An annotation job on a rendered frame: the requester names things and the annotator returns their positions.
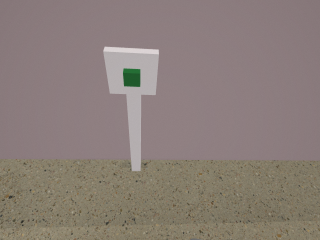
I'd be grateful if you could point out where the panel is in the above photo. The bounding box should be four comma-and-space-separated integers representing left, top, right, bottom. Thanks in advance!
103, 46, 159, 171

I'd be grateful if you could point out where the button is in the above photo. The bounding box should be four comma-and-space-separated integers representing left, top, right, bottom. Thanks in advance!
123, 68, 141, 87

